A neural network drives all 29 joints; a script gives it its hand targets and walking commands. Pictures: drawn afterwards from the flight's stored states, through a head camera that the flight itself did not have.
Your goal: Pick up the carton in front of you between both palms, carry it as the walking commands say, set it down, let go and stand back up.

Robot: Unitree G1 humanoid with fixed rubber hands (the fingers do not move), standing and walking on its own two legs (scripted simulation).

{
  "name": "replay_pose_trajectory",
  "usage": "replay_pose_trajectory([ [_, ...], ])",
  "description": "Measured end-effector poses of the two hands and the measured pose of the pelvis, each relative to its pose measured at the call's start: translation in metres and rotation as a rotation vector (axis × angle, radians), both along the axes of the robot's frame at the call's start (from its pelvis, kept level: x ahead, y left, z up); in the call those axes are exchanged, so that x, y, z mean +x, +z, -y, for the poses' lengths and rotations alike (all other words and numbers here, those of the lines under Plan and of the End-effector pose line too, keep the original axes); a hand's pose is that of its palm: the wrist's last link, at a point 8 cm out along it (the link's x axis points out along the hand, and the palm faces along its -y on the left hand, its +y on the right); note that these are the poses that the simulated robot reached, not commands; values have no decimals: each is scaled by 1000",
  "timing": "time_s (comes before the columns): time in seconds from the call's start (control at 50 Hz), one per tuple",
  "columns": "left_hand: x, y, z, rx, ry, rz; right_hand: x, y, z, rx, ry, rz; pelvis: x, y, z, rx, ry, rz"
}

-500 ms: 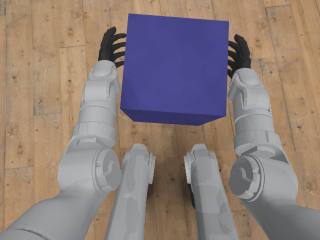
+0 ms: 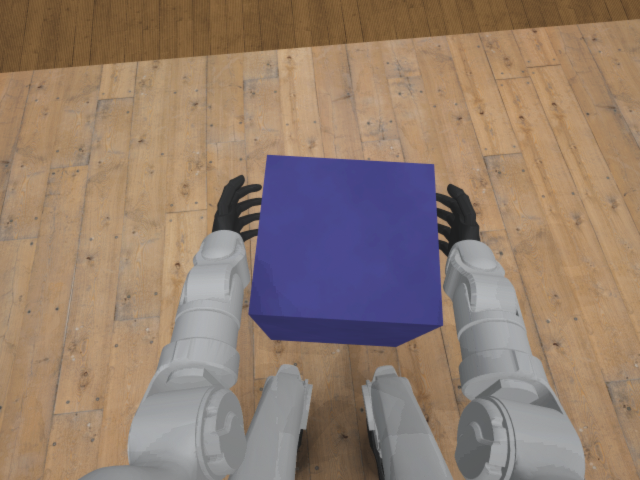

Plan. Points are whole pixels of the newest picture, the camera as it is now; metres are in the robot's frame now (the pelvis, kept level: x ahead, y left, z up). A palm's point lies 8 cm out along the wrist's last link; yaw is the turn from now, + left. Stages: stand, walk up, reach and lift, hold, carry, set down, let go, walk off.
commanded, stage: reach and lift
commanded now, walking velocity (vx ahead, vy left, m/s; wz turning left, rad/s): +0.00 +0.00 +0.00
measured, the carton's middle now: (340, 264) +0.39 -0.01 -0.11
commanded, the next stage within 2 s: hold in 1.70 s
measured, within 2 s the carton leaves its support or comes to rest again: neither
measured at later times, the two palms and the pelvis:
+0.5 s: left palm (184, 209) +0.37 +0.14 +0.12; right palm (522, 218) +0.36 -0.16 +0.12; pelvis +0.05 +0.00 +0.13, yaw +0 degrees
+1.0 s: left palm (148, 194) +0.34 +0.14 +0.19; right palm (571, 204) +0.34 -0.16 +0.18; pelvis +0.04 -0.01 +0.15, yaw +0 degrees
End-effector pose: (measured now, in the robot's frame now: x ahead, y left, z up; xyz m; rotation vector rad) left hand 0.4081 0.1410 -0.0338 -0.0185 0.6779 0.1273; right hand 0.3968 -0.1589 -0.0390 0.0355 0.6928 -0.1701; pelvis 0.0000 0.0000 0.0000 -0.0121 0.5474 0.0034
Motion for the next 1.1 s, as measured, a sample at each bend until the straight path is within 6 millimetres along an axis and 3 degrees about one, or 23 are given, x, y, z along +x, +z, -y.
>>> replay_pose_trajectory([
  [0.4,-34,124,0,0,12,11,-31,124,0,-3,11,10,41,108,-1,6,-1,268],
  [0.7,-56,212,-2,17,7,48,-50,211,-2,-16,31,45,54,152,3,10,-3,535],
  [0.8,-62,224,-3,20,6,36,-56,223,-2,-22,38,32,50,154,4,10,0,594],
  [1.1,-60,226,0,35,-1,22,-54,223,0,-33,49,17,38,153,6,12,1,624],
])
